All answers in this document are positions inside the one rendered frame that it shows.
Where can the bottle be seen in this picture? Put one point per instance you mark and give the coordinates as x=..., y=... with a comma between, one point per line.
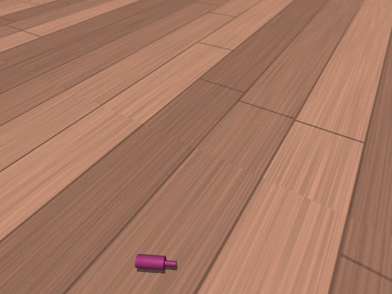
x=153, y=262

